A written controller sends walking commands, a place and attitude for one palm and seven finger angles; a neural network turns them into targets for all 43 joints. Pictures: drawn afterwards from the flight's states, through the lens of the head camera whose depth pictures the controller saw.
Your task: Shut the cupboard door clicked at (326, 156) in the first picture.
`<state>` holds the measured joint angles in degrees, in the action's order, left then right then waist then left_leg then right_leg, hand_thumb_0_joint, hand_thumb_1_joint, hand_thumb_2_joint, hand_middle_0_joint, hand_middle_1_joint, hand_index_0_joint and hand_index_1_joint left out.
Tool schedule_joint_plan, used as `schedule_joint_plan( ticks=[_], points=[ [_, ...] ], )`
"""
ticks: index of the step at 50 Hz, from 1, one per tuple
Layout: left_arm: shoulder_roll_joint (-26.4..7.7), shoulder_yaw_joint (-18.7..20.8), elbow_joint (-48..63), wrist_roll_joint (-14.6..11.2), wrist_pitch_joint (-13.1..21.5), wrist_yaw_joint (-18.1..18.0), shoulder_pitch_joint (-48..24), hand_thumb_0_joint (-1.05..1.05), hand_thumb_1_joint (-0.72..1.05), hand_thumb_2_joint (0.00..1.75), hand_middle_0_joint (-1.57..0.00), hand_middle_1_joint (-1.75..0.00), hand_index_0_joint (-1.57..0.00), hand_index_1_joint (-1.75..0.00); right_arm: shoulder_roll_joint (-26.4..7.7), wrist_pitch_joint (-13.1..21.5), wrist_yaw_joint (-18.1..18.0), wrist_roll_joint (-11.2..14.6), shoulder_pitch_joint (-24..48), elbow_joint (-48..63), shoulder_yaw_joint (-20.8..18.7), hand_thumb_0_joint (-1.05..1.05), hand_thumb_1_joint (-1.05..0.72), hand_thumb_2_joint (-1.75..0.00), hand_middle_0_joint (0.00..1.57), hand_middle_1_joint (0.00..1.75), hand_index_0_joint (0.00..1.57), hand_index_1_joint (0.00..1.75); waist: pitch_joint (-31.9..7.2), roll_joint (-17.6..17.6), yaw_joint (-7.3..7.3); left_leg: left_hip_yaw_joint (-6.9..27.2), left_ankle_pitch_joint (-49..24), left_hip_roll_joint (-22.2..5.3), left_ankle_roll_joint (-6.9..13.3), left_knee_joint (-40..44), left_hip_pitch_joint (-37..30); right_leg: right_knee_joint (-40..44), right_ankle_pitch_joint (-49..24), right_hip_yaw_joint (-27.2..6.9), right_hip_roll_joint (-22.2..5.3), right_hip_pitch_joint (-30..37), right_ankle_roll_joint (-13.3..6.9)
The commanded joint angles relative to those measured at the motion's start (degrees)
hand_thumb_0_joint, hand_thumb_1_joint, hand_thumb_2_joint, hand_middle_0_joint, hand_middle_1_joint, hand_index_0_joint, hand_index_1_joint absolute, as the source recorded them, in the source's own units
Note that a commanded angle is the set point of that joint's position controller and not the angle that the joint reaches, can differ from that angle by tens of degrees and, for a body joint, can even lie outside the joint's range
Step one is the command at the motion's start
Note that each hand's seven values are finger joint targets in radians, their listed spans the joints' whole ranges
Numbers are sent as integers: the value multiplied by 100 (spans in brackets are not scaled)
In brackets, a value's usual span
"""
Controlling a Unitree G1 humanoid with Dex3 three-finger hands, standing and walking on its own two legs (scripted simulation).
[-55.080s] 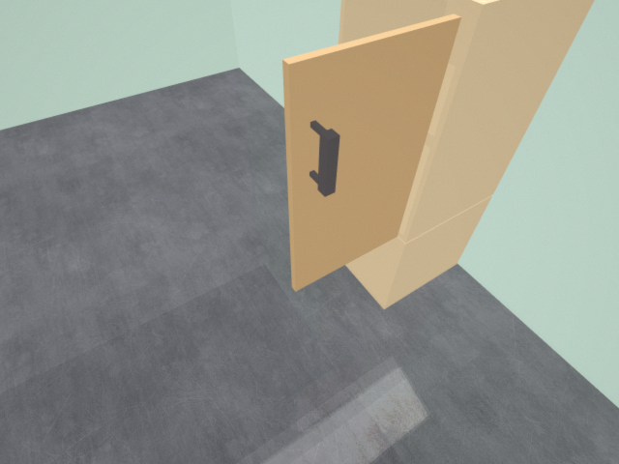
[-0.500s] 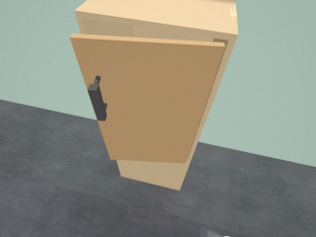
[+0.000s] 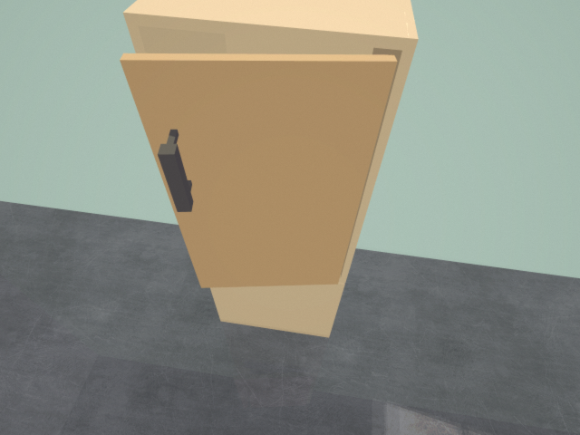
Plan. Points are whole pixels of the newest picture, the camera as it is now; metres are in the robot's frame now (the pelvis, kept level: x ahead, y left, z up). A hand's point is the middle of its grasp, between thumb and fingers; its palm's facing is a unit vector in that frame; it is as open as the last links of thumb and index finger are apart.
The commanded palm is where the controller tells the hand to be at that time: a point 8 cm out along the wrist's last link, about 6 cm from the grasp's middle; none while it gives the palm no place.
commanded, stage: come to a stop and stand still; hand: left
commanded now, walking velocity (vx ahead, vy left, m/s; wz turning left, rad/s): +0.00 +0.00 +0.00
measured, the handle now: (179, 171) +0.47 +0.20 +0.09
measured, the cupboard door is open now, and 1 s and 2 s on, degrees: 11 11 11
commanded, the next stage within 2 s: none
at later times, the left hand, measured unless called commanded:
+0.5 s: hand out of the picture -0.09 +0.25 -0.17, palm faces +0.04 -0.97 -0.22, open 7.4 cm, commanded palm none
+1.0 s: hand out of the picture -0.17 +0.19 -0.17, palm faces +0.13 -0.98 -0.13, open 7.4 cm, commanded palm none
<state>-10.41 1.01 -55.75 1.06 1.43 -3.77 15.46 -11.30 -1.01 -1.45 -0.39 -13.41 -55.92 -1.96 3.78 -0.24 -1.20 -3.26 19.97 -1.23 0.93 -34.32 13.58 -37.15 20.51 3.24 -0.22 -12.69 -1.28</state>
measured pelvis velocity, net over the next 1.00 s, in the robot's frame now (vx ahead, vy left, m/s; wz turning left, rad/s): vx -0.10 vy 0.05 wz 0.06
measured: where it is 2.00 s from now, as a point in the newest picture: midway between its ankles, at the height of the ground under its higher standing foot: outside the picture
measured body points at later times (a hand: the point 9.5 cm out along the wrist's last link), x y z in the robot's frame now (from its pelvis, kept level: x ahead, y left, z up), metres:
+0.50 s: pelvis -0.08 +0.07 +0.01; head -0.07 +0.07 +0.46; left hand -0.09 +0.31 -0.15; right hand -0.05 -0.17 -0.15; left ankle -0.01 +0.11 -0.73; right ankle -0.03 -0.10 -0.72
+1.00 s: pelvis -0.10 +0.05 +0.01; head -0.11 +0.06 +0.46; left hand -0.17 +0.24 -0.16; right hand -0.04 -0.18 -0.14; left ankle -0.02 +0.11 -0.73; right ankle -0.03 -0.10 -0.72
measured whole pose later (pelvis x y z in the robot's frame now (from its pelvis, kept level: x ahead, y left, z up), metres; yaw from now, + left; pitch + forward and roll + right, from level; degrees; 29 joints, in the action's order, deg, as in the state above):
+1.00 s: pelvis -0.10 +0.05 +0.01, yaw +4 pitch -2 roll -1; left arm -5.9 -0.1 -63.8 1.8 0.3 -1.7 23.4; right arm -9.5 -1.1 -1.0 -0.3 -12.9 -61.3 -1.3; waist 1.3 -0.5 1.9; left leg -4.0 9.9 4.0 4.7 -26.0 17.6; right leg -29.1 15.2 -4.9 -0.4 -16.0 0.4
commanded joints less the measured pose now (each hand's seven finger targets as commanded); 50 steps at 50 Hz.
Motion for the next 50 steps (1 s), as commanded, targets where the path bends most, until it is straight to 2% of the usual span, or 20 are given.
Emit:
schedule_joint_plan(
  ticks=[1,2,3,5,6,8,9,10,11,12,14,21,29,30,31,34,36,39,44,50],
  points=[
    [-739,130,565,-52,-8,-18,80,0,90,90,-20,-30,-20,-30,-631,205,-22,-55,-587,388,-53,0,-90,-90,20,30,20,30,-650,1209,22,836,-4250,-857,484,609,-518,-28,-1794,-217,-365,69,-66],
    [-597,80,560,-50,-71,3,74,0,90,90,-20,-30,-20,-30,-632,208,-31,-49,-394,441,-16,0,-90,-90,20,30,20,30,-264,1064,133,1003,-4189,-1006,633,815,-267,184,-161,-158,-162,-56,-13],
    [-540,50,504,-47,-118,32,122,0,90,90,-20,-30,-20,-30,-641,209,-34,-44,-249,504,12,0,-90,-90,20,30,20,30,32,727,216,1049,-3402,-961,656,955,77,431,107,-172,-125,-27,-20],
    [-575,18,444,-22,-148,80,232,0,90,90,-20,-30,-20,-30,-562,206,-8,-31,-109,564,60,0,-90,-90,20,30,20,30,223,426,254,956,-1312,-633,448,1187,560,1018,-264,-455,-266,82,-109],
    [-641,9,449,-11,-144,106,167,0,90,90,-20,-30,-20,-30,-507,220,12,-45,-139,525,77,0,-90,-90,20,30,20,30,189,651,217,964,-949,-507,374,1341,577,1067,-429,-530,-350,114,-154],
    [-657,4,428,-15,-165,135,91,0,90,90,-20,-30,-20,-30,-576,192,37,-59,-187,467,48,0,-90,-90,20,30,20,30,142,45,150,971,164,-475,328,1507,581,1131,8,-545,-329,-66,-115],
    [-648,-8,451,-6,-184,148,54,0,90,90,-20,-30,-20,-30,-624,177,50,-70,-225,446,35,0,-90,-90,20,30,20,30,243,-19,126,1039,720,-494,324,1697,677,1164,264,-546,-320,-190,-108],
    [-632,-6,449,6,-199,158,70,0,90,90,-20,-30,-20,-30,-669,168,58,-84,-250,423,20,0,-90,-90,20,30,20,30,288,36,119,1148,1094,-540,336,1887,761,1118,366,-513,-275,-262,-97],
    [-636,-13,451,23,-210,161,78,0,90,90,-20,-30,-20,-30,-682,179,61,-92,-246,383,19,0,-90,-90,20,30,20,30,378,291,143,1237,1229,-583,366,2076,897,1014,239,-421,-233,-215,-90],
    [-634,-11,422,29,-217,165,187,0,90,90,-20,-30,-20,-30,-713,174,67,-91,-214,380,19,0,-90,-90,20,30,20,30,282,369,182,1328,1426,-634,391,2176,947,930,204,-400,-197,-150,-77],
    [-594,-12,332,37,-239,177,320,0,90,90,-20,-30,-20,-30,-784,156,66,-86,-182,352,9,0,-90,-90,20,30,20,30,192,359,209,1407,1665,-704,406,2310,1005,793,206,-342,-141,-122,-49],
    [-434,-10,-33,59,-264,188,859,0,90,90,-20,-30,-20,-30,-760,93,58,-50,-38,165,-22,0,-90,-90,20,30,20,30,-87,436,310,1441,1739,-753,446,2455,1007,542,72,-272,-49,32,-14],
    [-247,-14,-466,78,-222,168,1370,0,90,90,-20,-30,-20,-30,-717,25,64,-30,29,-33,-68,0,-90,-90,20,30,20,30,146,215,287,1249,1810,-576,292,2427,959,911,227,-477,-20,-127,-70],
    [-232,-9,-517,79,-214,167,1432,0,90,90,-20,-30,-20,-30,-697,25,62,-28,28,-65,-80,0,-90,-90,20,30,20,30,97,263,282,1224,1783,-559,275,2408,871,929,233,-514,-21,-172,-74],
    [-238,-6,-538,82,-191,165,1464,0,90,90,-20,-30,-20,-30,-648,27,61,-19,5,-79,-71,0,-90,-90,20,30,20,30,38,131,283,1206,1669,-537,289,2330,779,1040,201,-542,-42,-150,-72],
    [-182,-45,-602,69,-123,175,1374,0,90,90,-20,-30,-20,-30,-565,42,49,-9,-68,-163,-61,0,-90,-90,20,30,20,30,122,14,161,1093,1337,-359,218,2072,327,1425,527,-916,-153,-722,-105],
    [-164,-60,-620,68,-101,177,1270,0,90,90,-20,-30,-20,-30,-522,50,36,3,-134,-224,-52,0,-90,-90,20,30,20,30,277,-53,107,1130,1303,-404,234,2036,260,1489,561,-973,-154,-928,-88],
    [-116,-45,-705,69,-99,186,1383,0,90,90,-20,-30,-20,-30,-535,89,24,-9,-134,-266,-64,0,-90,-90,20,30,20,30,69,71,139,1185,1358,-443,222,2100,236,1287,367,-935,-77,-798,-80],
    [-43,-35,-770,86,-110,193,1531,0,90,90,-20,-30,-20,-30,-498,117,28,-12,8,-242,-68,0,-90,-90,20,30,20,30,148,83,275,1180,1518,-454,252,2131,635,1191,272,-915,-81,-540,-75],
    [-97,-40,-676,59,-53,200,1256,0,90,90,-20,-30,-20,-30,-361,143,24,-32,-211,-295,-32,0,-90,-90,20,30,20,30,130,-133,153,1043,970,-331,196,1790,249,1519,614,-1235,-229,-1011,-136]
  ],
)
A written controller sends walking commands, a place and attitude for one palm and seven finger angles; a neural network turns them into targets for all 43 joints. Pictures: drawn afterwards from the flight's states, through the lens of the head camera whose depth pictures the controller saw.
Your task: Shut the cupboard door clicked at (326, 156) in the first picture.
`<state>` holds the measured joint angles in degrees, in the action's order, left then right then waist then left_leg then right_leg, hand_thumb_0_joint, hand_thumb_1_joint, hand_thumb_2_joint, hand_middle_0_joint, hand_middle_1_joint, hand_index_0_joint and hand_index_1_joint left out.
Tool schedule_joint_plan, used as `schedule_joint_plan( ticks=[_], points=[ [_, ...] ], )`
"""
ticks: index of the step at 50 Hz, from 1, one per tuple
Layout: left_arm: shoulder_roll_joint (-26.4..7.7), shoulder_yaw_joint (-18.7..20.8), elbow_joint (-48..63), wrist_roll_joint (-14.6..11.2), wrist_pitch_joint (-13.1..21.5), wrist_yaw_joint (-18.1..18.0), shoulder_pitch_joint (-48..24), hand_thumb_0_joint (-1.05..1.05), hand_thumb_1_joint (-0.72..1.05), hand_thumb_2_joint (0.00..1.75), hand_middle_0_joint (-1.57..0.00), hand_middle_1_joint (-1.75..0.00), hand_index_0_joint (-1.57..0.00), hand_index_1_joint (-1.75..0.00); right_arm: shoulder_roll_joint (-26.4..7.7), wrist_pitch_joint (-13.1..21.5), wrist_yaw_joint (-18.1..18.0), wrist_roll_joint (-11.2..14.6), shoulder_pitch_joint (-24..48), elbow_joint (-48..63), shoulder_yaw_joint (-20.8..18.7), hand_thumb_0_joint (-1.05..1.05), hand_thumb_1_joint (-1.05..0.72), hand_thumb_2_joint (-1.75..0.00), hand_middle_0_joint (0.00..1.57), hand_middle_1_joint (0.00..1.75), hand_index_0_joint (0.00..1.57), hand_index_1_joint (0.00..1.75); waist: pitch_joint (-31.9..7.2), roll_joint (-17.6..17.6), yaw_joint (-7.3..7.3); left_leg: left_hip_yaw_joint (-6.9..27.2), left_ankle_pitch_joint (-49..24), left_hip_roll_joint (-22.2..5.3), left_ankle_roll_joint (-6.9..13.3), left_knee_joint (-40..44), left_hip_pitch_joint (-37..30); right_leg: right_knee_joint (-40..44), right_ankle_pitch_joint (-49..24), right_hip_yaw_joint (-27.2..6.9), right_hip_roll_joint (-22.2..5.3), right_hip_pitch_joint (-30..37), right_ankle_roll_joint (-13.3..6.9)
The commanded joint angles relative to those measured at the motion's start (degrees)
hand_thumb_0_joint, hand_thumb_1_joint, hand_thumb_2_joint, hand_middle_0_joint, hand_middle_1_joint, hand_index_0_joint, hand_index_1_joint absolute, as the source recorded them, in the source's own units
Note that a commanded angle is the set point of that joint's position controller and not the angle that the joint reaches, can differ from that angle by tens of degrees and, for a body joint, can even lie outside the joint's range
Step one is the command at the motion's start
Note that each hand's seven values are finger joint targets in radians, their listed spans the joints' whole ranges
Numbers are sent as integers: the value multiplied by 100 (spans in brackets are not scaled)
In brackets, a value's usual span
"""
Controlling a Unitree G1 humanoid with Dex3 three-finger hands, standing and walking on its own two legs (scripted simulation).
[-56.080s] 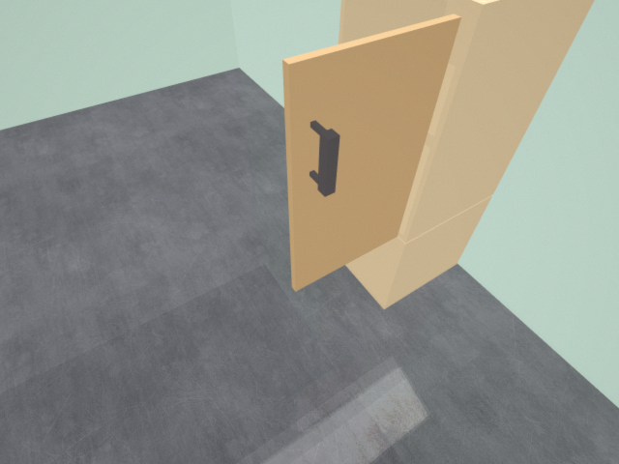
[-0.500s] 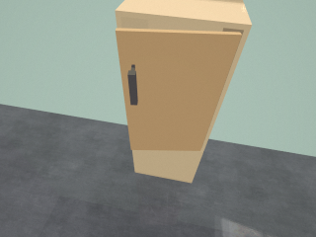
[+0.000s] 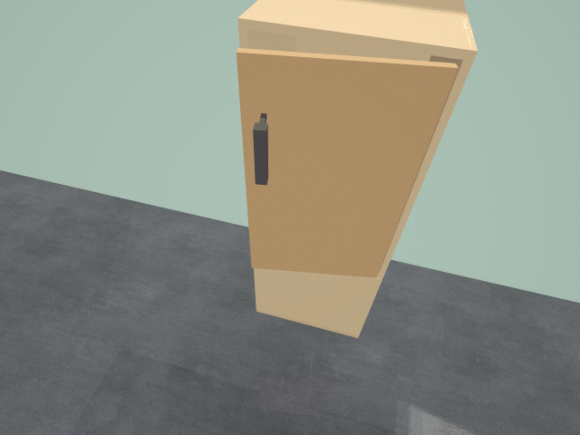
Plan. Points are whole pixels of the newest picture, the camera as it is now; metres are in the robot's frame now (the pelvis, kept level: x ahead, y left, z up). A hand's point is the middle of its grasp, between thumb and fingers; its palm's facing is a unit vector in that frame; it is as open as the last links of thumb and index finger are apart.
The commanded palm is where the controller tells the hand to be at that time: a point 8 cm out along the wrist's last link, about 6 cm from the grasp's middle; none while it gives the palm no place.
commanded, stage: come to a stop and stand still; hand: left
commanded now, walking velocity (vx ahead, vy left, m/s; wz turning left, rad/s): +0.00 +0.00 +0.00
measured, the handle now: (262, 149) +0.58 +0.11 +0.08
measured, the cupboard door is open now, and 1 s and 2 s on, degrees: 11 11 11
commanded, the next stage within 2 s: none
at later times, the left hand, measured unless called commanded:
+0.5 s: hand out of the picture -0.04 +0.15 -0.20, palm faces +0.03 -0.99 -0.15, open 7.4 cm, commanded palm none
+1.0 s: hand out of the picture -0.10 +0.13 -0.17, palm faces +0.00 -0.99 -0.15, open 7.4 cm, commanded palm none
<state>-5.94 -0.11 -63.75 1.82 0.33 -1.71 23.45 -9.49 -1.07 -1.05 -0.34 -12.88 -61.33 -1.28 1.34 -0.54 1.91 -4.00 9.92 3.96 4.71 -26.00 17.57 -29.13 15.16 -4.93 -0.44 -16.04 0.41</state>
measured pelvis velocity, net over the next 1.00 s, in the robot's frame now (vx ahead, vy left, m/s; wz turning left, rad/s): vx -0.06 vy -0.02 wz -0.05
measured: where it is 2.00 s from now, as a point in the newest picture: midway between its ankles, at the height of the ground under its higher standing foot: outside the picture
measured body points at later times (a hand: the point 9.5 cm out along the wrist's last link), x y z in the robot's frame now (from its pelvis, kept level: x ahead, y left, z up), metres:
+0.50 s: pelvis -0.03 -0.01 -0.01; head -0.05 +0.01 +0.44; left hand -0.04 +0.20 -0.18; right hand -0.05 -0.24 -0.16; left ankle +0.02 +0.06 -0.74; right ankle +0.06 -0.16 -0.73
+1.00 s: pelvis -0.06 -0.02 +0.00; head -0.06 -0.02 +0.45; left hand -0.10 +0.18 -0.16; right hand -0.09 -0.24 -0.16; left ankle +0.03 +0.06 -0.73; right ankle -0.05 -0.14 -0.73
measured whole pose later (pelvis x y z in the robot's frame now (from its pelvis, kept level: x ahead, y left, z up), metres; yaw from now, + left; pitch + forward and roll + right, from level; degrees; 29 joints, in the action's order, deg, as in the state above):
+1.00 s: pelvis -0.06 -0.02 +0.00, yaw -3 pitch +0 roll +0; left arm -6.7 0.5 -63.3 1.1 0.0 -1.4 22.0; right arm -7.3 -1.0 -1.3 -0.9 -18.7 -62.7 -0.7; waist 0.7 -0.1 -0.2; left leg -2.2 7.8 1.1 2.0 -24.6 18.9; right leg -27.7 15.5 0.2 0.7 -14.1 -0.7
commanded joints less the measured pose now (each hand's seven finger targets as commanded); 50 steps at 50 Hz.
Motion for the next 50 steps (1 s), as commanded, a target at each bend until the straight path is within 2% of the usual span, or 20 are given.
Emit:
schedule_joint_plan(
  ticks=[1,10,15,17,19,21,22,23,24,25,26,27,28,30,33,35,36,38,46,50],
  points=[
    [-561,69,144,-16,56,-7,376,0,90,90,-20,-30,-20,-30,-510,148,-16,-29,-315,228,-97,0,-90,-90,20,30,20,30,405,-83,-169,1125,2009,-864,-182,960,-110,727,1170,-394,-201,-666,-294],
    [-574,121,231,-14,-9,13,385,0,90,90,-20,-30,-20,-30,-580,147,-11,-72,-359,229,-100,0,-90,-90,20,30,20,30,408,270,-32,1283,2647,-1020,-154,1340,580,288,930,-95,-14,-129,-263],
    [-628,180,287,-13,-35,32,480,0,90,90,-20,-30,-20,-30,-509,84,-3,-86,-377,274,-120,0,-90,-90,20,30,20,30,323,-35,-13,975,2402,-730,-238,894,549,575,1451,-278,-126,-285,-333],
    [-749,216,361,-22,-58,27,316,0,90,90,-20,-30,-20,-30,-378,3,5,-89,-517,258,-117,0,-90,-90,20,30,20,30,378,-491,-142,673,1946,-449,-334,152,179,1144,2227,-589,-366,-959,-434],
    [-929,305,555,-49,-95,-14,-288,0,90,90,-20,-30,-20,-30,-213,-106,-12,-118,-988,135,-159,0,-90,-90,20,30,20,30,132,-1188,-470,172,998,-95,-463,-1660,-892,1963,2934,-994,-857,-2160,-599],
    [-1082,389,924,-38,-115,-108,-1361,0,90,90,-20,-30,-20,-30,-174,-136,-17,-90,-1800,-50,-223,0,-90,-90,20,30,20,30,-63,-1270,-980,370,840,-260,-411,-2664,-1695,2027,2522,-859,-1137,-3040,-604],
    [-980,364,1005,-31,-82,-113,-1611,0,90,90,-20,-30,-20,-30,-31,-13,3,-61,-2013,-68,-155,0,-90,-90,20,30,20,30,332,-909,-1046,512,1092,-461,-349,-1726,-1499,1553,2219,-677,-987,-3004,-498],
    [-809,319,943,-49,-84,-87,-1197,0,90,90,-20,-30,-20,-30,-5,109,12,-78,-1905,-14,-65,0,-90,-90,20,30,20,30,618,63,-772,828,1537,-630,-304,40,-870,533,1913,-453,-573,-2398,-420],
    [-567,273,847,-113,-96,-42,-688,0,90,90,-20,-30,-20,-30,-255,237,-50,-145,-1605,72,-64,0,-90,-90,20,30,20,30,833,1484,-423,2130,2193,-1391,-178,1331,-53,-683,1055,53,12,-1816,-240],
    [-527,314,793,-118,-57,-11,-386,0,90,90,-20,-30,-20,-30,-443,247,-143,-128,-1025,342,-43,0,-90,-90,20,30,20,30,784,1479,-122,2460,2327,-1789,188,1825,945,-1265,631,335,66,-868,-169],
    [-453,307,622,-59,-130,15,-133,0,90,90,-20,-30,-20,-30,-493,248,-125,-122,-545,399,-56,0,-90,-90,20,30,20,30,506,1326,127,2602,3008,-1885,349,2069,1599,-1869,528,334,2,-209,-203],
    [-469,305,509,4,-185,25,-25,0,90,90,-20,-30,-20,-30,-498,269,-120,-116,-328,456,-54,0,-90,-90,20,30,20,30,406,1270,174,2572,3048,-1834,385,2140,1693,-2321,498,303,-28,-113,-179],
    [-470,293,468,3,-184,33,22,0,90,90,-20,-30,-20,-30,-482,271,-115,-105,-194,482,-42,0,-90,-90,20,30,20,30,414,961,193,2405,2796,-1817,474,2043,1717,-2489,536,285,-104,-72,-181],
    [-347,217,448,-27,-121,38,16,0,90,90,-20,-30,-20,-30,-469,270,-100,-119,-260,439,-41,0,-90,-90,20,30,20,30,359,491,135,1961,2131,-1632,475,1700,1251,-1669,723,390,-168,32,-187],
    [-385,167,307,-66,-14,14,210,0,90,90,-20,-30,-20,-30,-377,224,-89,-88,-640,252,-39,0,-90,-90,20,30,20,30,372,282,66,1608,2024,-1234,103,1333,804,481,427,318,-140,632,-233],
    [-603,151,294,-65,18,-1,294,0,90,90,-20,-30,-20,-30,-247,186,-50,-56,-778,224,-35,0,-90,-90,20,30,20,30,373,195,-75,1135,1522,-743,-278,1065,340,976,1019,-241,-514,154,-499],
    [-660,143,328,-79,53,-5,145,0,90,90,-20,-30,-20,-30,-187,188,-34,-64,-848,192,-33,0,-90,-90,20,30,20,30,253,213,-201,1080,1260,-736,-314,1006,-65,1029,1135,-258,-523,-172,-504],
    [-656,138,371,-87,77,10,-43,0,90,90,-20,-30,-20,-30,-252,136,-29,-66,-890,123,-53,0,-90,-90,20,30,20,30,219,-249,-272,1008,1269,-778,-302,783,-374,1187,1511,-224,-444,-546,-394],
    [-563,126,275,-68,43,24,157,0,90,90,-20,-30,-20,-30,-268,108,-39,-79,-875,61,-40,0,-90,-90,20,30,20,30,419,159,-234,1088,1598,-858,-280,947,-157,1055,1530,-101,-285,-642,-333],
    [-511,133,185,-62,35,41,360,0,90,90,-20,-30,-20,-30,-265,92,-52,-89,-823,58,-48,0,-90,-90,20,30,20,30,396,90,-182,1003,1571,-801,-299,866,-62,1055,1594,-117,-297,-620,-342]
  ],
)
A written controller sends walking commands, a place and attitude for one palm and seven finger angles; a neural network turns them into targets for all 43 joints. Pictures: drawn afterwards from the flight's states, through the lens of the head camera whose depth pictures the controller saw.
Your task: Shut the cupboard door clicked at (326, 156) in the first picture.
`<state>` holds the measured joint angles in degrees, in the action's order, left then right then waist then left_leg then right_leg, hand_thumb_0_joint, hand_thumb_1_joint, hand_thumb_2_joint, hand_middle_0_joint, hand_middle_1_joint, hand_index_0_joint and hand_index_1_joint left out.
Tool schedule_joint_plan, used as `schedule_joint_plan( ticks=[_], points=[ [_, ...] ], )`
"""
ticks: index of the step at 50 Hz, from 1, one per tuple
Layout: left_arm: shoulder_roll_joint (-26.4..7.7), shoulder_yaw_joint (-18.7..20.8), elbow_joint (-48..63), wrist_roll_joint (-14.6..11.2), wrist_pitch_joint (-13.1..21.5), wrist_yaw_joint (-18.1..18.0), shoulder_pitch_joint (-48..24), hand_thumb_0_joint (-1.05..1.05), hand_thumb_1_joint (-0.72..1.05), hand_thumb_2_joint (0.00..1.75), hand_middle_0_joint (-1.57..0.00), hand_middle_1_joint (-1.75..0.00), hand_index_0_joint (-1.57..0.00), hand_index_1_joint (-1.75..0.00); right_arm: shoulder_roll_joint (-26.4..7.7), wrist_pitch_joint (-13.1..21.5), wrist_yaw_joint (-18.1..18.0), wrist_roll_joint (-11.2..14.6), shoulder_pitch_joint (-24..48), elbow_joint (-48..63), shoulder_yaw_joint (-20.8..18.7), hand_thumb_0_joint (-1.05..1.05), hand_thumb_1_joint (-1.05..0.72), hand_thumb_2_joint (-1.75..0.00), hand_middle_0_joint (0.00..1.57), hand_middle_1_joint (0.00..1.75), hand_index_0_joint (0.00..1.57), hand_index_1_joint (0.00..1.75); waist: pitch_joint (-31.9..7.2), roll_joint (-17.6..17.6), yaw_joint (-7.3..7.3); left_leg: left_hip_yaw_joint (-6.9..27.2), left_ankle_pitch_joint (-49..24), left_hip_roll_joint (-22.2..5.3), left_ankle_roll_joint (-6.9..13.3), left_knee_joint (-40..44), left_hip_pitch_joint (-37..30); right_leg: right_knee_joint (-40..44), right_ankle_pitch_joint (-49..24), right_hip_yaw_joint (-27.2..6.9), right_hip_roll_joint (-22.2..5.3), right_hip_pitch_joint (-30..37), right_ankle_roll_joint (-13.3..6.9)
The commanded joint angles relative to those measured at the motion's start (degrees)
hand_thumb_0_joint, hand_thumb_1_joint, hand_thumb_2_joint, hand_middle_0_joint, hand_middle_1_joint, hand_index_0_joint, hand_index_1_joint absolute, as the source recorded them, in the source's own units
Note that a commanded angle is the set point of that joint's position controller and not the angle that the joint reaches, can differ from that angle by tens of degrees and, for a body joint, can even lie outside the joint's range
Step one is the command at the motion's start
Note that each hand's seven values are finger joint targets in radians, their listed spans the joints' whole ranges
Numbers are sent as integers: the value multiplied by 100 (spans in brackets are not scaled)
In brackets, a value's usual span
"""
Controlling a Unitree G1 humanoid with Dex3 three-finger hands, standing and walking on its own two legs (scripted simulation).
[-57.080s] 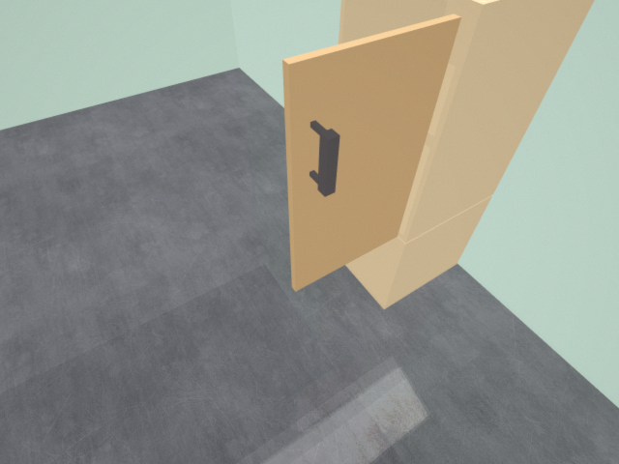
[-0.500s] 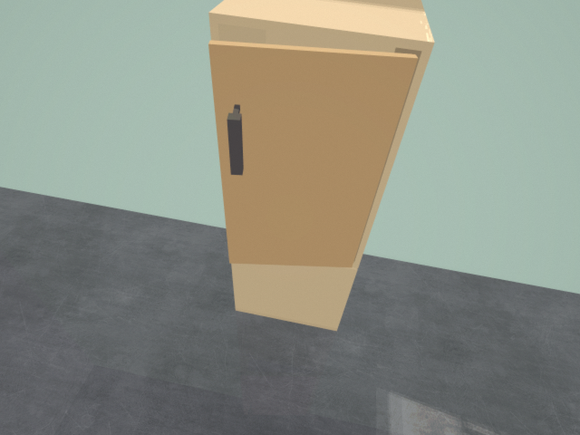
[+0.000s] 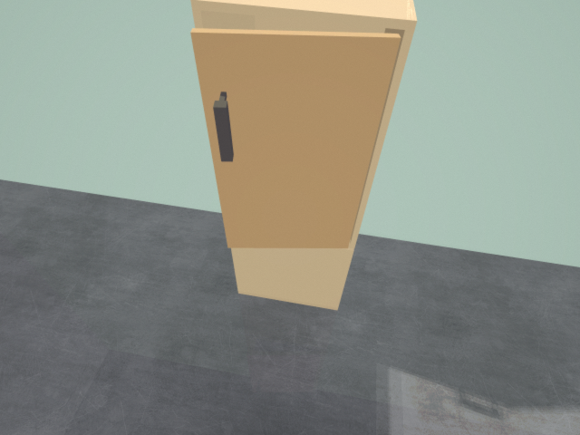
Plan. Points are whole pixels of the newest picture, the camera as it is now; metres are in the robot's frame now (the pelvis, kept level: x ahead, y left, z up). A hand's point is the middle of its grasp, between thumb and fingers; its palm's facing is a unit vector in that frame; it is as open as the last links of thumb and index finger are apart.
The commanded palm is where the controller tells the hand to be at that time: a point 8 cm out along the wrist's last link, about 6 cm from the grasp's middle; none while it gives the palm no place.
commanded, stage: come to a stop and stand still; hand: left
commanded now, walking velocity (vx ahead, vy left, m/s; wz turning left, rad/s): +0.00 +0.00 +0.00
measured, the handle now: (225, 126) +0.63 +0.17 +0.08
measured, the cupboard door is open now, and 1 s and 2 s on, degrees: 11 11 11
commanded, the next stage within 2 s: look again from close up in 1.16 s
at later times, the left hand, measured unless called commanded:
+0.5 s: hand out of the picture +0.01 +0.14 -0.17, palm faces +0.05 -0.99 -0.15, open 7.4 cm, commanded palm none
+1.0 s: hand out of the picture +0.08 +0.15 -0.17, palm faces +0.02 -0.98 -0.19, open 7.4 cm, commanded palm none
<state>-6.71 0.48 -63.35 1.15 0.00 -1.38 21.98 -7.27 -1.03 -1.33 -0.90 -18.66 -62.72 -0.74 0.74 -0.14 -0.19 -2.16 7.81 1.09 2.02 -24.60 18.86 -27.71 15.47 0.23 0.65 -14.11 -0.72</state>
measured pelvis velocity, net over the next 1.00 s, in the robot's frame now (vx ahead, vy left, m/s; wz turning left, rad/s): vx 0.08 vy -0.02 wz -0.01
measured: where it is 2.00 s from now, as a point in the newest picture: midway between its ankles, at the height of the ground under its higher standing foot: outside the picture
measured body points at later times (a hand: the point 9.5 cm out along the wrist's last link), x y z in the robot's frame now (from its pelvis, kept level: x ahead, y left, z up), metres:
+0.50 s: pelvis +0.04 -0.01 +0.00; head +0.06 -0.01 +0.45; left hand +0.01 +0.19 -0.16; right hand +0.03 -0.22 -0.16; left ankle +0.09 +0.09 -0.74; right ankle +0.02 -0.12 -0.74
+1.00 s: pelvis +0.08 -0.02 +0.00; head +0.10 -0.02 +0.45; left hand +0.08 +0.20 -0.16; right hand +0.10 -0.25 -0.16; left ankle +0.09 +0.09 -0.74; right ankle +0.02 -0.12 -0.74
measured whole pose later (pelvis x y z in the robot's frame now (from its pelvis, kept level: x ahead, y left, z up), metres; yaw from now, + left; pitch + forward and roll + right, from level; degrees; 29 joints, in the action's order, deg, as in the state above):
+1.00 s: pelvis +0.08 -0.02 +0.00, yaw -1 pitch +0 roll +1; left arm -8.5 -0.1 -62.7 0.7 1.6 -2.1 17.0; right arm -9.2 1.2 -2.3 -0.4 -13.8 -64.3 0.9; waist 1.6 -0.8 0.3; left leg -2.3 11.8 0.8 0.8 -23.0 11.4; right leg -23.1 17.8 -0.4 1.1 -5.5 -1.7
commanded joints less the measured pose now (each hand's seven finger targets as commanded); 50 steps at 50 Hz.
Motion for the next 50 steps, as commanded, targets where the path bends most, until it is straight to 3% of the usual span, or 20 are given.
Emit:
schedule_joint_plan(
  ticks=[1,7,10,12,17,20,27,30,37,40,41,50],
  points=[
    [-442,80,146,8,65,3,501,0,90,90,-20,-30,-20,-30,-470,77,-25,-27,-258,190,-96,0,-90,-90,20,30,20,30,483,25,16,813,1763,-492,-35,667,-192,935,1616,-627,-416,-834,-235],
    [-435,58,156,-14,114,1,363,0,90,90,-20,-30,-20,-30,-385,115,-35,-19,-338,138,-68,0,-90,-90,20,30,20,30,482,-108,-55,719,1259,-473,-40,325,-397,1066,1636,-752,-545,-1058,-255],
    [-434,52,151,-16,112,-15,417,0,90,90,-20,-30,-20,-30,-441,149,-38,-18,-304,152,-56,0,-90,-90,20,30,20,30,476,200,-8,929,1636,-589,-9,674,-209,931,1435,-680,-462,-821,-222],
    [-420,52,125,2,91,-19,468,0,90,90,-20,-30,-20,-30,-449,132,-34,-23,-262,152,-56,0,-90,-90,20,30,20,30,684,188,40,1006,1845,-594,12,809,56,872,1408,-616,-421,-753,-211],
    [-396,35,116,-7,133,-18,527,0,90,90,-20,-30,-20,-30,-428,178,-43,-14,-235,169,-39,0,-90,-90,20,30,20,30,499,94,58,941,1428,-588,16,765,-144,871,945,-611,-481,-557,-222],
    [-385,16,135,-27,191,-30,444,0,90,90,-20,-30,-20,-30,-425,248,-53,1,-253,142,-12,0,-90,-90,20,30,20,30,227,42,43,859,785,-609,18,652,-418,833,288,-610,-539,-299,-239],
    [-486,-1,145,-48,226,-65,273,0,90,90,-20,-30,-20,-30,-462,321,-71,27,-162,74,43,0,-90,-90,20,30,20,30,159,-89,54,649,-413,-628,8,434,-694,789,-687,-583,-606,92,-199],
    [-520,-4,137,-56,217,-68,246,0,90,90,-20,-30,-20,-30,-510,318,-79,22,-83,34,52,0,-90,-90,20,30,20,30,130,44,61,623,-482,-633,-1,429,-819,809,-729,-571,-615,137,-184],
    [-586,6,152,-47,198,-75,136,0,90,90,-20,-30,-20,-30,-573,310,-90,23,15,10,65,0,-90,-90,20,30,20,30,213,19,64,595,-730,-659,5,424,-960,838,-975,-537,-618,224,-160],
    [-641,13,156,-52,208,-76,112,0,90,90,-20,-30,-20,-30,-637,318,-95,22,51,-3,66,0,-90,-90,20,30,20,30,32,28,60,580,-917,-667,6,387,-1111,825,-1188,-546,-628,352,-159],
    [-655,14,159,-43,202,-83,91,0,90,90,-20,-30,-20,-30,-640,308,-97,24,95,-3,59,0,-90,-90,20,30,20,30,178,-59,63,575,-925,-671,7,363,-1083,829,-1239,-541,-616,295,-156],
    [-770,35,181,-50,211,-91,32,0,90,90,-20,-30,-20,-30,-775,320,-110,24,186,-14,71,0,-90,-90,20,30,20,30,1,-67,58,552,-1229,-684,3,329,-1268,809,-1608,-534,-643,508,-147]
  ],
)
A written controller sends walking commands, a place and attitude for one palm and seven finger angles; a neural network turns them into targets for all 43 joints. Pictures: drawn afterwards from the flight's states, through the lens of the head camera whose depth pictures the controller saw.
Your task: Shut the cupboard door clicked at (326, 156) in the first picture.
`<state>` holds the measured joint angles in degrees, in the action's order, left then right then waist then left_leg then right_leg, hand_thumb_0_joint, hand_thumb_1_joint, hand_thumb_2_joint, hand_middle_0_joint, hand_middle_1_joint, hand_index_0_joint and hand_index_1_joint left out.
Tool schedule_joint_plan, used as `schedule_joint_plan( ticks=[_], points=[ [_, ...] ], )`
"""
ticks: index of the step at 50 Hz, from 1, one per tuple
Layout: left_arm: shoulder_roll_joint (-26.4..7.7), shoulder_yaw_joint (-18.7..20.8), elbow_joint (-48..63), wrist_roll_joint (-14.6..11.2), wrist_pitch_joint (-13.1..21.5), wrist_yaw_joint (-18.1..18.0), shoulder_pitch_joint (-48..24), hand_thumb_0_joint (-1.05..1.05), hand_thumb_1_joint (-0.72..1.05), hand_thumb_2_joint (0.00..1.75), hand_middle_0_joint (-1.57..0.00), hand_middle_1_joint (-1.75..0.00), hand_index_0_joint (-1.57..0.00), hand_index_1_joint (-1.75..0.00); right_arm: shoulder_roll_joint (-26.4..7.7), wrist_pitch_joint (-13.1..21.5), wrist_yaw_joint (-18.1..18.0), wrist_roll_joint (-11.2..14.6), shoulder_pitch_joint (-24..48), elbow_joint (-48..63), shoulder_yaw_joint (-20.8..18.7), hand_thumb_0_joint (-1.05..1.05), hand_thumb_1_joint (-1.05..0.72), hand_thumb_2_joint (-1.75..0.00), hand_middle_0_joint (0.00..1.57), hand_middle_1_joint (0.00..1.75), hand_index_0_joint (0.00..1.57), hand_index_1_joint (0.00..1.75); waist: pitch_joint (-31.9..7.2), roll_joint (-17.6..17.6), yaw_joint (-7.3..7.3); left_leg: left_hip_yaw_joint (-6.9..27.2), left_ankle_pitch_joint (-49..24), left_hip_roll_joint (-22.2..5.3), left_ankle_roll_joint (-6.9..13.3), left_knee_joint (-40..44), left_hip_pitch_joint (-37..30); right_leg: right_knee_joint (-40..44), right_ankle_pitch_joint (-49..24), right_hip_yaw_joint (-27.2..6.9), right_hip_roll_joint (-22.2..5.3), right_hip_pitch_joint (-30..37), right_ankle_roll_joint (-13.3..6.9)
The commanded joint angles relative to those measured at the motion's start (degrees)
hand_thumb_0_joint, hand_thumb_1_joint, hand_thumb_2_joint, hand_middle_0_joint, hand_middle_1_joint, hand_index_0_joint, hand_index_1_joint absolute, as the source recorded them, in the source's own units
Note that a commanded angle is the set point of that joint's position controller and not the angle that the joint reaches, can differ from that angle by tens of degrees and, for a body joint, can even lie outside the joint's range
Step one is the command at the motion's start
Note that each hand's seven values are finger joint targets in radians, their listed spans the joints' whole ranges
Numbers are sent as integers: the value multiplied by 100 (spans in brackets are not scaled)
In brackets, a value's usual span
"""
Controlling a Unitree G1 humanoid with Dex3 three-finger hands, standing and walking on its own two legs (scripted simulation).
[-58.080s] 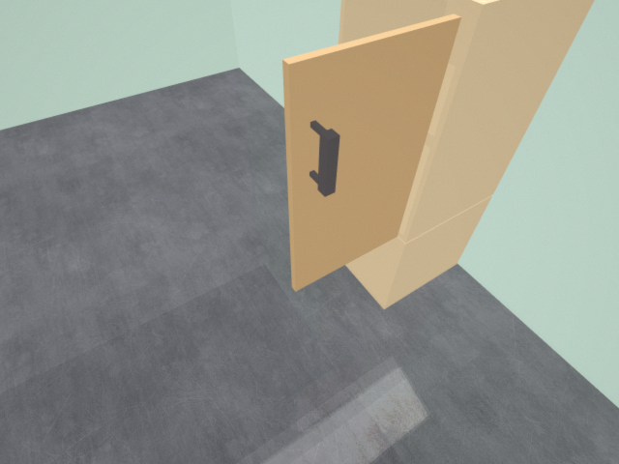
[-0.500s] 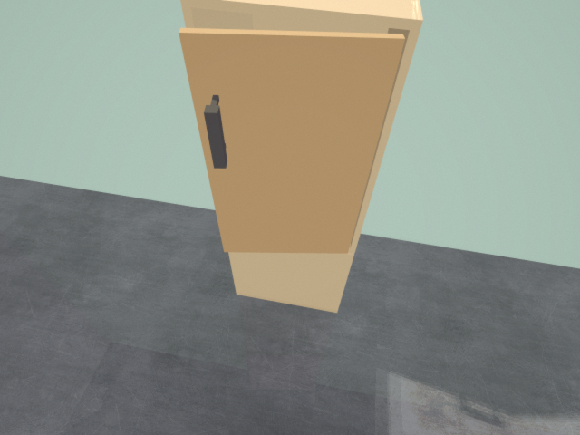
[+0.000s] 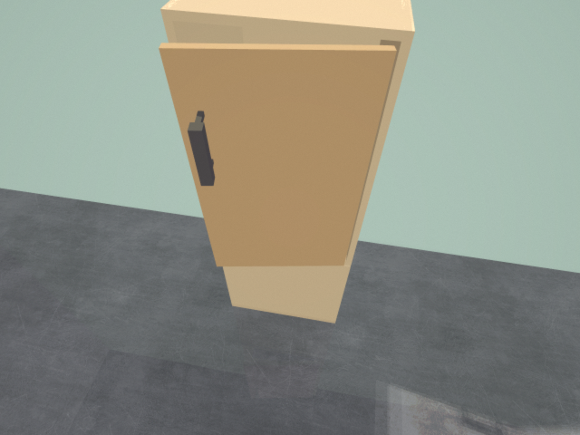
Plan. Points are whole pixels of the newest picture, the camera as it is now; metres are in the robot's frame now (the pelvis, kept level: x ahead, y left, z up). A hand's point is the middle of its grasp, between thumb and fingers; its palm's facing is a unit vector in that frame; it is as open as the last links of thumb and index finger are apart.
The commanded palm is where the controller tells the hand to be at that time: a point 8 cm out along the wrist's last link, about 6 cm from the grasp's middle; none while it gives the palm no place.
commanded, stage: come to a stop and stand still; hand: left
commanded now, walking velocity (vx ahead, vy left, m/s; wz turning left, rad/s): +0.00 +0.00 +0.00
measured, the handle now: (204, 148) +0.55 +0.19 +0.08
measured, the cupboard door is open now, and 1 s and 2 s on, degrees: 11 11 11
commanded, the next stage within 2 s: look again from close up in 0.16 s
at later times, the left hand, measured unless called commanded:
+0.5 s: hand out of the picture +0.00 +0.16 -0.18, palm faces +0.05 -0.98 -0.20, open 7.4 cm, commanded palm none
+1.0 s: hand out of the picture -0.02 +0.15 -0.18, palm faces +0.08 -0.98 -0.18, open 7.4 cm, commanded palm none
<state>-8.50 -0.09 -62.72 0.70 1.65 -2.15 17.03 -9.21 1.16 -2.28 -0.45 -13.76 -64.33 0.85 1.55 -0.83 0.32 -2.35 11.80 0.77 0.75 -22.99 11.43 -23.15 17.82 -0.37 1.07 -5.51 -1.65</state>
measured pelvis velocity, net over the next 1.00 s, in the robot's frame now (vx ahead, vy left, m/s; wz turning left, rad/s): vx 0.01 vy -0.01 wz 0.02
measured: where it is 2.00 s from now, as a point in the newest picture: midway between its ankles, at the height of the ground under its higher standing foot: outside the picture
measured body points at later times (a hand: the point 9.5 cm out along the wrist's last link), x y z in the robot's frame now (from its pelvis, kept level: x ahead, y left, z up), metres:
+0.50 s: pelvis +0.01 -0.01 +0.00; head +0.02 -0.01 +0.45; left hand -0.01 +0.21 -0.16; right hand +0.03 -0.24 -0.16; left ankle +0.00 +0.11 -0.74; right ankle -0.06 -0.10 -0.74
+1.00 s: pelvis +0.01 -0.01 +0.00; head +0.02 -0.01 +0.45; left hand -0.02 +0.20 -0.16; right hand +0.01 -0.23 -0.16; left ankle +0.00 +0.11 -0.74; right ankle -0.06 -0.10 -0.74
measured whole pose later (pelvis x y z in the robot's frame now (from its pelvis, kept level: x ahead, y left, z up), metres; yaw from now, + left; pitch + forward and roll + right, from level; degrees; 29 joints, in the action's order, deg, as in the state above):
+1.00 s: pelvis +0.01 -0.01 +0.00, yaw +1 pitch -1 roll +1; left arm -8.3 0.5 -63.8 0.8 1.2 -1.9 19.4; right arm -8.4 0.3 -2.1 -0.7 -15.4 -66.0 0.9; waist 1.1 -1.0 0.5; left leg -0.6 14.1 0.0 -0.4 -26.0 11.2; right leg -24.1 19.8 1.3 2.0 -3.8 -2.9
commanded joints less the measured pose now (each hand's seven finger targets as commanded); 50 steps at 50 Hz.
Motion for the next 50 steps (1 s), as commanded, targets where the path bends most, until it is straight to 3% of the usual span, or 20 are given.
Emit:
schedule_joint_plan(
  ticks=[1,9,18,42,44,46,48,50],
  points=[
    [-605,103,131,5,44,-19,519,0,90,90,-20,-30,-20,-30,-579,97,-17,-18,-272,160,-97,0,-90,-90,20,30,20,30,42,12,17,556,-1626,-650,129,148,-473,370,-1899,-458,-691,-382,-51],
    [-645,103,129,-6,45,-21,522,0,90,90,-20,-30,-20,-30,-619,84,-16,-27,-226,133,-87,0,-90,-90,20,30,20,30,-62,40,9,548,-1592,-642,114,166,-565,394,-1966,-483,-701,-291,-52],
    [-663,111,97,-9,48,-28,595,0,90,90,-20,-30,-20,-30,-597,69,-24,-21,-191,101,-78,0,-90,-90,20,30,20,30,73,-31,32,521,-1487,-620,98,140,-515,451,-2166,-460,-722,-272,-25],
    [-597,108,9,-16,36,-31,678,0,90,90,-20,-30,-20,-30,-539,62,-40,-14,-288,3,-78,0,-90,-90,20,30,20,30,223,21,45,534,-1266,-634,87,203,-434,531,-1747,-464,-688,-345,-39],
    [-435,80,-50,-23,20,-27,736,0,90,90,-20,-30,-20,-30,-409,43,-32,-29,-354,-39,-46,0,-90,-90,20,30,20,30,208,14,29,540,-1041,-608,71,190,-413,563,-1366,-428,-674,-346,-29],
    [-438,104,-81,4,-19,-6,792,0,90,90,-20,-30,-20,-30,-402,4,-12,-46,-433,-82,-58,0,-90,-90,20,30,20,30,359,-60,40,519,-343,-543,102,79,-236,527,-367,-359,-630,-425,-72],
    [-497,163,-58,17,-53,35,851,0,90,90,-20,-30,-20,-30,-394,-18,17,-61,-399,-7,-85,0,-90,-90,20,30,20,30,550,-172,74,459,338,-424,123,-107,156,625,604,-486,-694,-510,-160],
    [-524,211,-56,12,-67,64,955,0,90,90,-20,-30,-20,-30,-329,-17,38,-82,-312,85,-99,0,-90,-90,20,30,20,30,767,-346,107,281,584,-300,88,-472,540,791,1058,-724,-829,-544,-316]
  ],
)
